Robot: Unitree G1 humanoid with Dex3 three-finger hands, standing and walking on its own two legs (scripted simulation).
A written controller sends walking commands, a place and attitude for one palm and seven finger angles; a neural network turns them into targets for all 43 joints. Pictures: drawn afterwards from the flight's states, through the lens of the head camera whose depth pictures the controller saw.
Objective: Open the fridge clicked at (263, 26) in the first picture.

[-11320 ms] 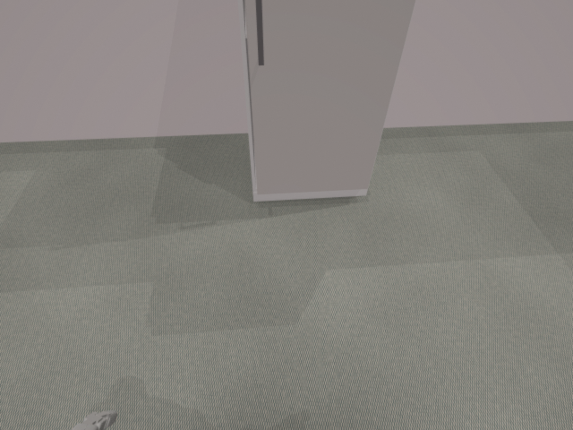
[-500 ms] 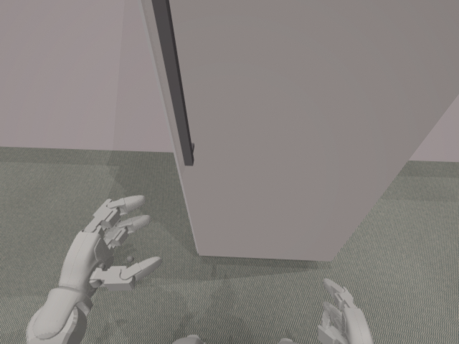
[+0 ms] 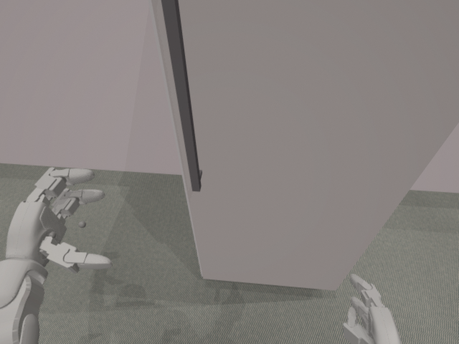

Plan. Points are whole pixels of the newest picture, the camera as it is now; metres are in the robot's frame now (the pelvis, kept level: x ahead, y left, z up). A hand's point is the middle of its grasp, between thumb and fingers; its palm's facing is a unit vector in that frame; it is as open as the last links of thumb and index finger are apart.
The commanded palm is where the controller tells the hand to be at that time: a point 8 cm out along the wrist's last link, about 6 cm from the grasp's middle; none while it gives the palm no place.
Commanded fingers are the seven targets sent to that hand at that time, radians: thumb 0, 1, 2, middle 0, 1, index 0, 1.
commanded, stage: raise the hand to about handle height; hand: left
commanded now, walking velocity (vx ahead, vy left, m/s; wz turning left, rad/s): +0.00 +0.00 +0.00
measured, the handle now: (186, 92) +0.47 +0.12 +0.22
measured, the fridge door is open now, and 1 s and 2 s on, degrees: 0 0 0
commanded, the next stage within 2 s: move the hooked fingers beside the handle in 0.82 s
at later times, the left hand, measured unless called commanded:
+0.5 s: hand (82, 196) +0.29 +0.25 +0.15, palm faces +0.03 -1.00 -0.04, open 14.0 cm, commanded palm +0.24 +0.30 +0.16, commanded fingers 0.00 -0.50 0.30 -0.30 -1.20 -0.30 -1.20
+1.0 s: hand (67, 196) +0.27 +0.27 +0.16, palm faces +0.09 -1.00 -0.04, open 14.0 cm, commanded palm +0.25 +0.30 +0.16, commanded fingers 0.00 -0.50 0.30 -0.30 -1.20 -0.30 -1.20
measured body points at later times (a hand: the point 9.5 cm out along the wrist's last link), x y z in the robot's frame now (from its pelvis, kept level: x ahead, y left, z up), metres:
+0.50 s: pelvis +0.00 -0.01 +0.01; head +0.00 -0.04 +0.46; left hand +0.28 +0.31 +0.15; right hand +0.17 -0.26 -0.07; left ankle -0.01 +0.11 -0.72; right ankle +0.01 -0.11 -0.72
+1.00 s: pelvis -0.01 -0.01 +0.01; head -0.01 -0.02 +0.46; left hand +0.26 +0.32 +0.16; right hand +0.17 -0.24 -0.06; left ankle -0.01 +0.11 -0.72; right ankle +0.01 -0.11 -0.72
